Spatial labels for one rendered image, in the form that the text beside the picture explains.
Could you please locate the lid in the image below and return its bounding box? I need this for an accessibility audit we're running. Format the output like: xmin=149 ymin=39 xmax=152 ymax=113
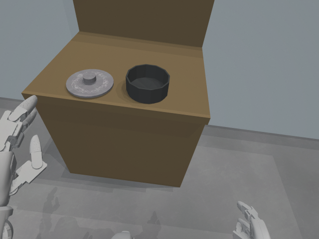
xmin=66 ymin=69 xmax=114 ymax=98

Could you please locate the left robot hand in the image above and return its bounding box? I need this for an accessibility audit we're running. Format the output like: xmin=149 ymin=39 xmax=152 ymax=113
xmin=0 ymin=95 xmax=47 ymax=207

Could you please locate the pot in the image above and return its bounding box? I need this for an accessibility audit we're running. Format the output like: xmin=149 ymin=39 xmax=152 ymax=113
xmin=126 ymin=64 xmax=170 ymax=104

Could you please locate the right robot hand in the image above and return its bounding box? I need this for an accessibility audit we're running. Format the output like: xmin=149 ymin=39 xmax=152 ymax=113
xmin=233 ymin=201 xmax=271 ymax=239

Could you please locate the knob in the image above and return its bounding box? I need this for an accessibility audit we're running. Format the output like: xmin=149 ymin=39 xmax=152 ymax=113
xmin=83 ymin=72 xmax=96 ymax=83

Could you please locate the table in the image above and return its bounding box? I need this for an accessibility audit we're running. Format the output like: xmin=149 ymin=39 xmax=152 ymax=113
xmin=21 ymin=0 xmax=215 ymax=187

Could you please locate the robot left forearm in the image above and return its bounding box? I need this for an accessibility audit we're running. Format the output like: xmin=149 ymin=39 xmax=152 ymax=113
xmin=0 ymin=206 xmax=13 ymax=239

